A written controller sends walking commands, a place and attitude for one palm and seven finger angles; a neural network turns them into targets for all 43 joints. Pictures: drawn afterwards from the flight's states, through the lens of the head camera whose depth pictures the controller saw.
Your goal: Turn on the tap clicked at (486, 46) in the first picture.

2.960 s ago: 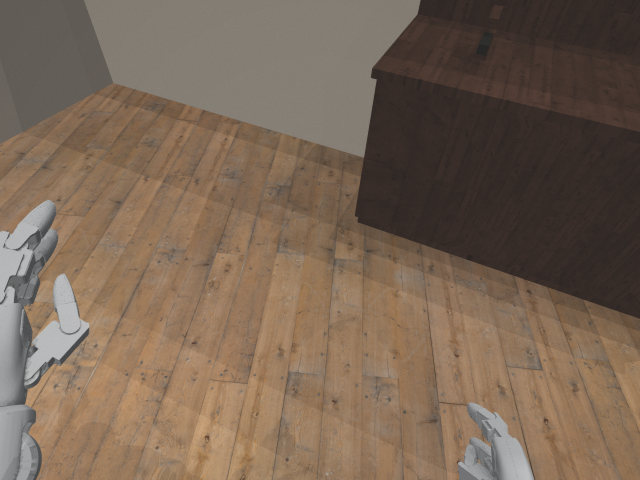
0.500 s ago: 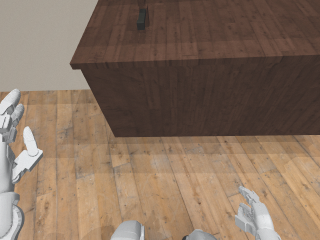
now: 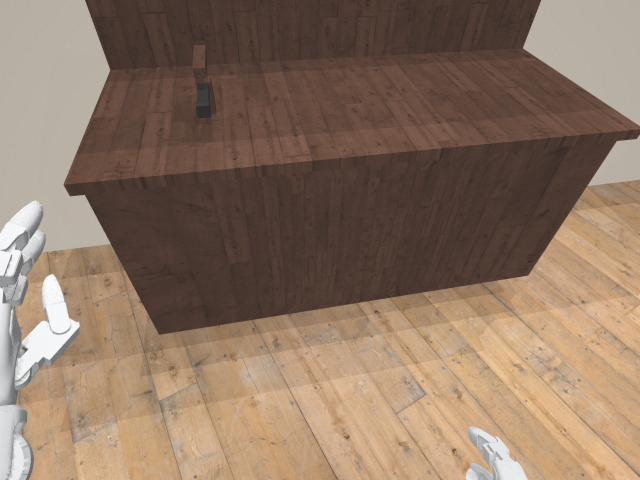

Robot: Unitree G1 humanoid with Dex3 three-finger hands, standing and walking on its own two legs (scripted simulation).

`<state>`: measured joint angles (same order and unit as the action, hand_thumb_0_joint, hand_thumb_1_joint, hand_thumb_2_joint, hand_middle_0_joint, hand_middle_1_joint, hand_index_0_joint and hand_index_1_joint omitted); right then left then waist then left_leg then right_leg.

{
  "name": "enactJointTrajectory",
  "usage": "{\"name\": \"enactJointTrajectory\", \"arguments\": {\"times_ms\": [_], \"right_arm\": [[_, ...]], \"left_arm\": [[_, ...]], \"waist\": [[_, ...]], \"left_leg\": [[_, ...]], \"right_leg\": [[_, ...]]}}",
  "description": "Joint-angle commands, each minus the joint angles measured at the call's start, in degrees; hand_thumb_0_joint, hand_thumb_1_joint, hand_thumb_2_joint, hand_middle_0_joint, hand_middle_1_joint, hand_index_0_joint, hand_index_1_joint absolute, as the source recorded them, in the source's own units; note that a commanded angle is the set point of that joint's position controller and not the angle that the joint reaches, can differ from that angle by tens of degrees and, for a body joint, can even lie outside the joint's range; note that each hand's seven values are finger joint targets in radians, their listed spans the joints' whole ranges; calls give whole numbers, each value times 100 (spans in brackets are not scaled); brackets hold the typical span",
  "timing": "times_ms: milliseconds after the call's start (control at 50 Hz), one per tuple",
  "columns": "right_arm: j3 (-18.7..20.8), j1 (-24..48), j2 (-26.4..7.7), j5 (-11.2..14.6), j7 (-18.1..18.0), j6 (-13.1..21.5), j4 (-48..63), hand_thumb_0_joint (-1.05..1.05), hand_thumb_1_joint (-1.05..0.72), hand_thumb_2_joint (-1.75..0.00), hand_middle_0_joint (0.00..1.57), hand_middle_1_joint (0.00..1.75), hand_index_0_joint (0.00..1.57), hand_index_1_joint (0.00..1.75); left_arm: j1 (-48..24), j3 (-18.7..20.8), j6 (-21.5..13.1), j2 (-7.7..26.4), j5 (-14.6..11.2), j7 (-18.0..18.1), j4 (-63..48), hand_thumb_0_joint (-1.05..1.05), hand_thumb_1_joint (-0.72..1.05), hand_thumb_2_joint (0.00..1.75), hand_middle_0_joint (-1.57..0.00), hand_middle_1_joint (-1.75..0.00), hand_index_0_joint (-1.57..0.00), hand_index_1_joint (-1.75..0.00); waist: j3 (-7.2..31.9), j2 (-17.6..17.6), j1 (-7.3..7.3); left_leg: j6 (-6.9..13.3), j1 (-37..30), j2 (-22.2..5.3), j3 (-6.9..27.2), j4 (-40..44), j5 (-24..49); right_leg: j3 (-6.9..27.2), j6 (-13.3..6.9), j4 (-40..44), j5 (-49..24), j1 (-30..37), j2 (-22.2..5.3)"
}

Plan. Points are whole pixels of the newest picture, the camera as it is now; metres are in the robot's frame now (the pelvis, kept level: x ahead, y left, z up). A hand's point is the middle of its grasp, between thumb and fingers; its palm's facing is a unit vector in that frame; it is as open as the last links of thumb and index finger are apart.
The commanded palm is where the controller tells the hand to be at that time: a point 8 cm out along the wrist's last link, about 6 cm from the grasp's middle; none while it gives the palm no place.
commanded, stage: take the last steps up to it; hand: left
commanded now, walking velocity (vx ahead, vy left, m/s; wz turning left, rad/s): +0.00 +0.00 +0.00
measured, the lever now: (203, 109) +0.81 +0.34 +0.06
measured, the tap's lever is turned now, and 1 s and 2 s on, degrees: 0 0 0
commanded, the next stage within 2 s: come to a stop and stand still in 1.86 s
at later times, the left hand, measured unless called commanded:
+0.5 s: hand (109, 300) +0.23 +0.22 +0.18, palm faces +0.39 -0.84 -0.38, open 7.5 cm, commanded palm +0.18 +0.26 +0.18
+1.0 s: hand (162, 232) +0.31 +0.20 +0.19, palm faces +0.36 -0.84 -0.41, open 7.4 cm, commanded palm +0.27 +0.25 +0.18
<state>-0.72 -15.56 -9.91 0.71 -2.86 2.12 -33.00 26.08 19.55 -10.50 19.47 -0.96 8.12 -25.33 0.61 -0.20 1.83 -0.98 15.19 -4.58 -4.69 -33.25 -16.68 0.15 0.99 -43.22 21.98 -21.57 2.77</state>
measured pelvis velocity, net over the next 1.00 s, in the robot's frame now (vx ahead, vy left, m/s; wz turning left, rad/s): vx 0.09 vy -0.02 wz -0.06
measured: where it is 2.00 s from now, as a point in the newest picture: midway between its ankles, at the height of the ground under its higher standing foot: (327, 471)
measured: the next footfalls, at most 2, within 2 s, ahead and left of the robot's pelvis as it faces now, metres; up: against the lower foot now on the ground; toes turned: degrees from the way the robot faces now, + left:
right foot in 0.06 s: +0.04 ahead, -0.13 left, +0.00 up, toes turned -3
right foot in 0.62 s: +0.09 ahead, -0.14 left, +0.00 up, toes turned -12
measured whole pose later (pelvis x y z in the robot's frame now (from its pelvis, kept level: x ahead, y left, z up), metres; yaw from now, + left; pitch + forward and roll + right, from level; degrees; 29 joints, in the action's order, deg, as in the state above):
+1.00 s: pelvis +0.09 -0.02 +0.00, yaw -4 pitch -1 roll +0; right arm 2.4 -13.7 -14.7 0.0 -4.1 3.6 -35.2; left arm 29.1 20.7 -14.4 21.0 -1.1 9.7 -32.0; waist -2.7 0.7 0.5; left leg 0.7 19.4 -4.7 -7.5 -31.5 -13.2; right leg -7.9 0.2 -31.1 19.5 -10.6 -3.8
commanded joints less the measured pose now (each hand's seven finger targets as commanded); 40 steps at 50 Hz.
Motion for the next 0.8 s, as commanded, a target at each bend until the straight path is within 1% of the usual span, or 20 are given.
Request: {"name": "enactJointTrajectory", "arguments": {"times_ms": [0,40,60,100,120,160,220,260,280,320,340,360,440,560,580,600,620,660,720,780], "right_arm": [[350,635,-944,2,47,566,745,0,-90,-90,20,30,20,30],[331,669,-892,-12,51,593,672,0,-90,-90,20,30,20,30],[327,625,-813,-36,37,573,647,0,-90,-90,20,30,20,30],[388,759,-798,-40,30,484,641,0,-90,-90,20,30,20,30],[386,929,-819,-19,31,417,686,0,-90,-90,20,30,20,30],[186,995,-645,-62,0,293,681,0,-90,-90,20,30,20,30],[93,1000,-544,-66,-47,215,669,0,-90,-90,20,30,20,30],[193,857,-646,-79,-140,264,675,0,-90,-90,20,30,20,30],[264,778,-748,-82,-191,296,698,0,-90,-90,20,30,20,30],[334,807,-912,-32,-211,343,779,0,-90,-90,20,30,20,30],[295,839,-834,-94,-213,389,613,0,-90,-90,20,30,20,30],[263,857,-763,-124,-207,460,568,0,-90,-90,20,30,20,30],[374,706,-905,-37,-151,629,423,0,-90,-90,20,30,20,30],[326,819,-853,-59,-150,549,453,0,-90,-90,20,30,20,30],[329,818,-789,-53,-141,510,439,0,-90,-90,20,30,20,30],[335,792,-659,-45,-118,451,479,0,-90,-90,20,30,20,30],[353,928,-761,-64,-90,451,547,0,-90,-90,20,30,20,30],[431,938,-815,-54,-40,454,453,0,-90,-90,20,30,20,30],[271,1037,-664,-61,-11,244,390,0,-90,-90,20,30,20,30],[293,979,-683,-78,-37,301,451,0,-90,-90,20,30,20,30]], "left_arm": [[-1112,359,-445,894,91,113,-1431,0,90,90,-20,-30,-20,-30],[-1237,500,-487,1054,103,134,-1309,0,90,90,-20,-30,-20,-30],[-1237,651,-502,1192,81,174,-1190,0,90,90,-20,-30,-20,-30],[-961,737,-396,1257,-30,185,-1028,0,90,90,-20,-30,-20,-30],[-675,849,-365,1310,-46,200,-1022,0,90,90,-20,-30,-20,-30],[-210,881,-377,1259,-49,208,-1261,0,90,90,-20,-30,-20,-30],[66,997,-452,1237,-73,236,-1360,0,90,90,-20,-30,-20,-30],[-1,958,-506,1216,-84,254,-1487,0,90,90,-20,-30,-20,-30],[-97,886,-547,1148,-85,245,-1577,0,90,90,-20,-30,-20,-30],[-242,725,-613,1039,-52,227,-1826,0,90,90,-20,-30,-20,-30],[-300,748,-609,1135,47,212,-1572,0,90,90,-20,-30,-20,-30],[-459,696,-613,1110,95,204,-1459,0,90,90,-20,-30,-20,-30],[-695,347,-602,865,139,168,-1469,0,90,90,-20,-30,-20,-30],[-403,560,-484,992,99,183,-1008,0,90,90,-20,-30,-20,-30],[-458,612,-484,1065,118,194,-994,0,90,90,-20,-30,-20,-30],[-461,808,-475,1324,138,216,-955,0,90,90,-20,-30,-20,-30],[-408,926,-455,1388,68,215,-825,0,90,90,-20,-30,-20,-30],[-483,966,-559,1365,-11,137,-913,0,90,90,-20,-30,-20,-30],[-140,1002,-697,1313,-12,84,-1247,0,90,90,-20,-30,-20,-30],[-172,962,-752,1264,-8,144,-1425,0,90,90,-20,-30,-20,-30]], "waist": [[-10,-1214,-138],[130,-602,-208],[304,150,-267],[394,1446,-127],[323,1128,-65],[307,633,-101],[625,797,-196],[754,533,-260],[749,71,-296],[496,-1649,-280],[211,-1826,-342],[-188,-1706,-361],[-183,-1268,-273],[219,-988,-205],[362,-311,-185],[540,1234,-188],[357,1563,-125],[74,928,-177],[151,302,-239],[344,568,-245]], "left_leg": [[427,593,-1066,592,698,570],[202,743,-703,340,69,-60],[79,857,-304,97,-408,-624],[-10,1049,224,-14,-1538,-1123],[12,1445,140,233,-2043,-1289],[59,1455,12,373,-1683,-1162],[51,454,193,-86,-80,-539],[109,-342,302,-222,736,-125],[244,-726,78,85,1105,-57],[981,-1579,-1518,2208,1681,220],[1259,-962,-1832,2666,2140,-663],[1375,-547,-1829,2672,2292,-986],[1044,-490,-1161,1098,1734,322],[661,347,-835,334,570,-13],[546,870,-599,83,-384,-209],[306,1924,17,-309,-1967,-880],[161,2618,289,103,-3167,-1459],[73,2504,-70,696,-3706,-886],[-33,2335,-247,545,-3372,-257],[-7,1837,-243,241,-2167,30]], "right_leg": [[-362,59,1209,-269,871,-174],[192,-196,1799,-859,1096,-553],[1037,-525,1908,-1025,1032,-1069],[2481,-1070,2703,431,864,-1858],[2775,-1360,2916,937,983,-2062],[2333,-1420,2799,535,1046,-1974],[1055,-1045,2341,-30,1075,-1346],[862,-767,1949,33,931,-1049],[746,-606,1465,-78,724,-866],[-283,-144,-323,724,-926,-172],[-192,-156,-1292,996,-1111,-279],[-53,-161,-1657,735,-1260,-468],[-572,-34,-559,254,-680,-517],[-974,-83,1700,-440,1458,-334],[-356,-293,1970,-362,2032,-734],[1675,-846,2520,19,2603,-1897],[2989,-1262,2973,-26,2496,-2737],[2782,-1306,3251,1067,1602,-2669],[1199,-1171,2994,-378,1419,-2254],[514,-1053,2855,-1318,1426,-2043]]}}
